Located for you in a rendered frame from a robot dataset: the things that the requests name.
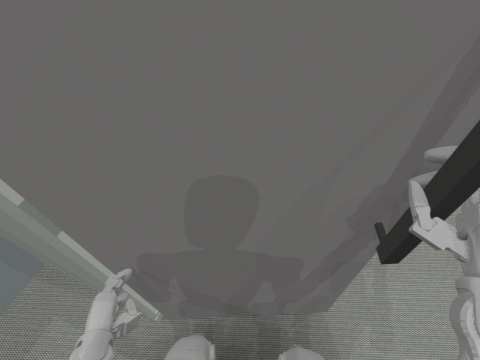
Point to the right robot forearm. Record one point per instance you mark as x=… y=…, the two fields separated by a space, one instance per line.
x=464 y=315

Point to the right robot hand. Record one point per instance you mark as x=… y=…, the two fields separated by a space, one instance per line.
x=435 y=231

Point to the fridge door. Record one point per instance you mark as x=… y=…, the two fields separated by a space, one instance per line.
x=235 y=154

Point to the left robot forearm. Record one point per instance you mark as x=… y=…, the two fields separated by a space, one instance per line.
x=94 y=345

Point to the left robot hand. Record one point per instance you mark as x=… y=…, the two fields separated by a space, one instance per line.
x=104 y=312

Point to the handle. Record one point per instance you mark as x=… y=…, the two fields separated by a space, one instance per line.
x=454 y=183

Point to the robot left thigh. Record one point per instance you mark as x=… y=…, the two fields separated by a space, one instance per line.
x=191 y=348

